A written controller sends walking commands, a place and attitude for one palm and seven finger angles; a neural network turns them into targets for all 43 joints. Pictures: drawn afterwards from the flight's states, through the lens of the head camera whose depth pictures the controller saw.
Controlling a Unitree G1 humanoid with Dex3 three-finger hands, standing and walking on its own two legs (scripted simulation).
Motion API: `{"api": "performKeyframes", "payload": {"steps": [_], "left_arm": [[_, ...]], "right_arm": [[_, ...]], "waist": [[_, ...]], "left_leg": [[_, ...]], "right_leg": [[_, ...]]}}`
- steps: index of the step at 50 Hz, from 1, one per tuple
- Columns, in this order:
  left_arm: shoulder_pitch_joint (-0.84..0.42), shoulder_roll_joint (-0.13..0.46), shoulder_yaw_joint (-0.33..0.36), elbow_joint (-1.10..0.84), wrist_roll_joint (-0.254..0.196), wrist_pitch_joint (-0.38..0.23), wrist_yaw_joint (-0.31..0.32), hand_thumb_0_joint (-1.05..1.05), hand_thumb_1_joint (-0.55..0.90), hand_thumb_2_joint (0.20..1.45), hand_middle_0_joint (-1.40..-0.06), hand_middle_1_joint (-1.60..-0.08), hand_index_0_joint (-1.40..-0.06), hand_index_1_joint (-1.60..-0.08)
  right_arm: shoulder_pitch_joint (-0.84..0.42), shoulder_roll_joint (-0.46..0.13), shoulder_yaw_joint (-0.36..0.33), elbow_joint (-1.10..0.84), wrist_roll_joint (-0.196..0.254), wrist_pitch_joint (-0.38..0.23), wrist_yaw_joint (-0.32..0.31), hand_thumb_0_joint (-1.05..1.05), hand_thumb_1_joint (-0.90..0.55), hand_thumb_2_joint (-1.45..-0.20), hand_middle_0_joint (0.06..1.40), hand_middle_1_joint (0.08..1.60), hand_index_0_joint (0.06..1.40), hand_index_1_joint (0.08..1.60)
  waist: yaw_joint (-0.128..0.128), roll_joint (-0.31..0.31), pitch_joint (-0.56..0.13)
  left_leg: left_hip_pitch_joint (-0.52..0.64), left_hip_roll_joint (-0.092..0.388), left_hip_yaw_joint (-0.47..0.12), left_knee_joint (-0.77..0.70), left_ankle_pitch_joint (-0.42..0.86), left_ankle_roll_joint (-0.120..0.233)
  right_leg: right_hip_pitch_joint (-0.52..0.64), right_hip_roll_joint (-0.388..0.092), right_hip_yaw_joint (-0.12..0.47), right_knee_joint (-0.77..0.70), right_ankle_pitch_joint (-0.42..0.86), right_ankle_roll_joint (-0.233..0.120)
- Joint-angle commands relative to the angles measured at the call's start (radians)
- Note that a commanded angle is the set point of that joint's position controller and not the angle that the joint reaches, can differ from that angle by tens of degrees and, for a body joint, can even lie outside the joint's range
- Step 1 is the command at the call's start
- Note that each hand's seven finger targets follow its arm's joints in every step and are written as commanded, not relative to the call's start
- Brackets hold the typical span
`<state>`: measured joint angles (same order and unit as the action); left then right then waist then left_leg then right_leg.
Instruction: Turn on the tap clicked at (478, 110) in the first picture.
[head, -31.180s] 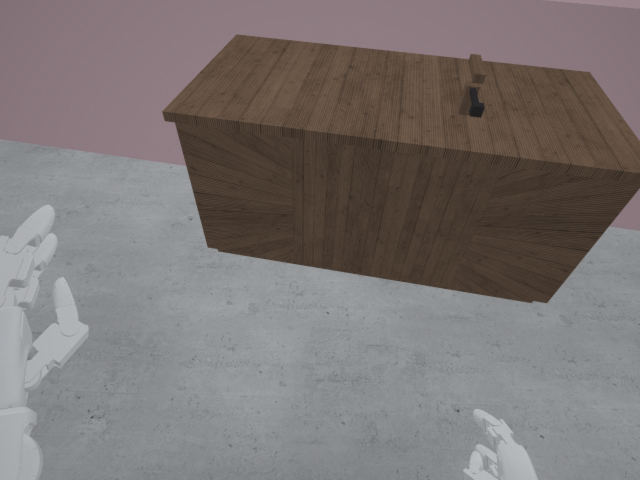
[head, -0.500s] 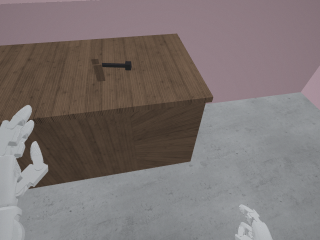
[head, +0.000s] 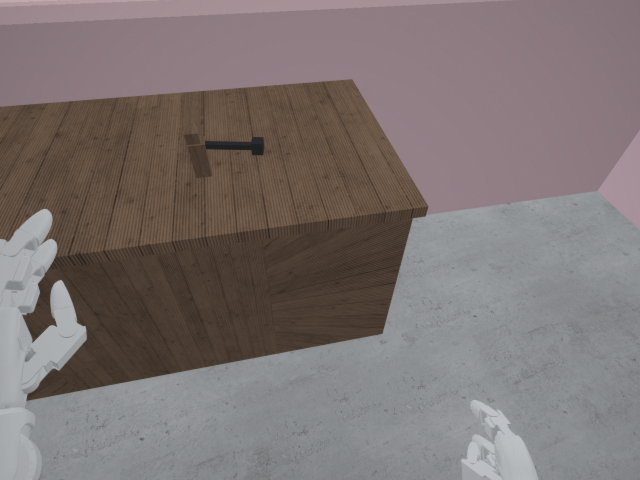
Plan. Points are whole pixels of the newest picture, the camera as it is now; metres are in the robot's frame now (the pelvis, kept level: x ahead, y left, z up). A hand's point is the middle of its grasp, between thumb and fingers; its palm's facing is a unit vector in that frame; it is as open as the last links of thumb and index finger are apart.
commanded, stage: stand and check the lever's angle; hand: left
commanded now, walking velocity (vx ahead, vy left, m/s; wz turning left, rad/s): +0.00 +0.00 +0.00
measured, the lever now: (257, 146) +0.76 +0.19 +0.00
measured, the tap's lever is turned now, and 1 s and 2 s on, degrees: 77 77 77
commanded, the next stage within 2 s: stand and wait in 0.26 s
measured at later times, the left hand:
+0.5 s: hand (72, 326) +0.21 +0.25 +0.16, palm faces +0.40 -0.85 -0.34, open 7.4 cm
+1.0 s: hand (76, 320) +0.22 +0.25 +0.16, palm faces +0.39 -0.85 -0.35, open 7.4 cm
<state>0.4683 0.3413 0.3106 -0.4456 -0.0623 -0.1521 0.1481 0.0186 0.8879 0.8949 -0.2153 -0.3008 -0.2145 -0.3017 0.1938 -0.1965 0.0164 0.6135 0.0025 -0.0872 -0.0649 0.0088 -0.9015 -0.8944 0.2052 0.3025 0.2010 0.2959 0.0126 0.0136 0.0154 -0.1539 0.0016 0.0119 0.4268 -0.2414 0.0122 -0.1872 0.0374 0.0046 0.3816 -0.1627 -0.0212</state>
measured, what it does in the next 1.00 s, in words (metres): stands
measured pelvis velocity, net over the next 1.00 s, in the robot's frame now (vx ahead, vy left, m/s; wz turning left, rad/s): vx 0.01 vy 0.01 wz -0.01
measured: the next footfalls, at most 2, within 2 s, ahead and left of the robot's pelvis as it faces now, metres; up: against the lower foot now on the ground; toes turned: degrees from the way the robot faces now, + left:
none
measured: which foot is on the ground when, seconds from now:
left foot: down 0.00-1.00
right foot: down 0.00-1.00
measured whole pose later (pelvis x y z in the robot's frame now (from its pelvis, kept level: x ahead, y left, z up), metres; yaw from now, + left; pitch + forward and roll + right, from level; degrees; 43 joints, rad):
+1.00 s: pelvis +0.01 +0.01 +0.00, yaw -1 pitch -1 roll -1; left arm 0.46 0.33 0.30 -0.43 -0.06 -0.14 0.15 0.02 0.89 0.90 -0.21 -0.30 -0.21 -0.30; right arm 0.19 -0.20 0.01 0.62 0.00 -0.07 -0.07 0.01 -0.90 -0.89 0.21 0.30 0.20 0.30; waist 0.01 0.02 0.00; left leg -0.15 -0.01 0.03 0.40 -0.24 0.03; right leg -0.18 0.03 0.02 0.36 -0.16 0.00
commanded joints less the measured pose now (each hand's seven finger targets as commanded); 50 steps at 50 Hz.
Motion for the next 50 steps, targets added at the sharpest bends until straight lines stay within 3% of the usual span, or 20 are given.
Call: {"api": "performKeyframes", "payload": {"steps": [1, 18, 23, 30, 31, 39, 42, 46, 50], "left_arm": [[-0.074, 0.158, 0.097, -0.193, 0.004, -0.056, 0.014, 0.000, 0.900, 0.900, -0.200, -0.300, -0.200, -0.300], [-0.077, 0.158, 0.097, -0.199, 0.008, -0.060, 0.017, 0.000, 0.900, 0.900, -0.200, -0.300, -0.200, -0.300], [-0.083, 0.156, 0.098, -0.186, 0.007, -0.059, 0.016, 0.000, 0.900, 0.900, -0.200, -0.300, -0.200, -0.300], [-0.084, 0.159, 0.097, -0.198, 0.006, -0.057, 0.016, 0.000, 0.900, 0.900, -0.200, -0.300, -0.200, -0.300], [-0.090, 0.166, 0.101, -0.203, 0.008, -0.057, 0.015, 0.000, 0.900, 0.900, -0.200, -0.300, -0.200, -0.300], [-0.087, 0.161, 0.102, -0.189, 0.006, -0.054, 0.017, 0.000, 0.900, 0.900, -0.200, -0.300, -0.200, -0.300], [-0.094, 0.157, 0.094, -0.205, 0.007, -0.056, 0.015, 0.000, 0.900, 0.900, -0.200, -0.300, -0.200, -0.300], [-0.084, 0.168, 0.104, -0.202, 0.008, -0.052, 0.015, 0.000, 0.900, 0.900, -0.200, -0.300, -0.200, -0.300], [-0.074, 0.160, 0.101, -0.182, 0.005, -0.051, 0.015, 0.000, 0.900, 0.900, -0.200, -0.300, -0.200, -0.300]], "right_arm": [[-0.115, -0.131, -0.052, -0.155, 0.002, -0.049, -0.011, 0.000, -0.900, -0.900, 0.200, 0.300, 0.200, 0.300], [-0.116, -0.132, -0.050, -0.148, 0.000, -0.039, -0.012, 0.000, -0.900, -0.900, 0.200, 0.300, 0.200, 0.300], [-0.116, -0.129, -0.050, -0.148, 0.001, -0.036, -0.015, 0.000, -0.900, -0.900, 0.200, 0.300, 0.200, 0.300], [-0.120, -0.130, -0.051, -0.147, 0.000, -0.038, -0.014, 0.000, -0.900, -0.900, 0.200, 0.300, 0.200, 0.300], [-0.126, -0.134, -0.053, -0.151, -0.001, -0.039, -0.016, 0.000, -0.900, -0.900, 0.200, 0.300, 0.200, 0.300], [-0.120, -0.129, -0.052, -0.147, 0.000, -0.033, -0.017, 0.000, -0.900, -0.900, 0.200, 0.300, 0.200, 0.300], [-0.125, -0.129, -0.050, -0.148, 0.000, -0.033, -0.017, 0.000, -0.900, -0.900, 0.200, 0.300, 0.200, 0.300], [-0.127, -0.134, -0.051, -0.153, -0.001, -0.032, -0.018, 0.000, -0.900, -0.900, 0.200, 0.300, 0.200, 0.300], [-0.124, -0.130, -0.050, -0.150, 0.000, -0.028, -0.019, 0.000, -0.900, -0.900, 0.200, 0.300, 0.200, 0.300]], "waist": [[-0.007, 0.028, -0.096], [-0.003, 0.059, -0.091], [-0.004, 0.024, -0.092], [-0.003, 0.036, -0.104], [-0.003, 0.062, -0.098], [-0.002, 0.020, -0.109], [-0.002, 0.058, -0.111], [-0.001, 0.059, -0.110], [-0.001, 0.021, -0.103]], "left_leg": [[-0.010, 0.076, -0.077, -0.075, 0.132, 0.014], [-0.028, 0.083, -0.087, -0.112, 0.119, 0.005], [-0.029, 0.079, -0.082, -0.110, 0.104, 0.007], [-0.021, 0.072, -0.075, -0.098, 0.115, 0.006], [-0.019, 0.071, -0.074, -0.099, 0.120, 0.004], [-0.015, 0.071, -0.071, -0.098, 0.121, 0.005], [-0.007, 0.074, -0.073, -0.102, 0.148, 0.000], [-0.012, 0.073, -0.074, -0.105, 0.151, -0.002], [-0.018, 0.073, -0.068, -0.101, 0.133, 0.003]], "right_leg": [[0.049, -0.093, 0.106, -0.062, 0.117, -0.003], [0.060, -0.072, 0.077, -0.049, 0.108, 0.003], [0.061, -0.073, 0.081, -0.059, 0.107, 0.004], [0.066, -0.077, 0.085, -0.064, 0.119, 0.003], [0.058, -0.078, 0.091, -0.066, 0.120, -0.001], [0.068, -0.073, 0.088, -0.066, 0.130, 0.004], [0.067, -0.071, 0.082, -0.053, 0.142, 0.002], [0.068, -0.070, 0.078, -0.051, 0.144, 0.002], [0.065, -0.071, 0.081, -0.061, 0.140, 0.006]]}}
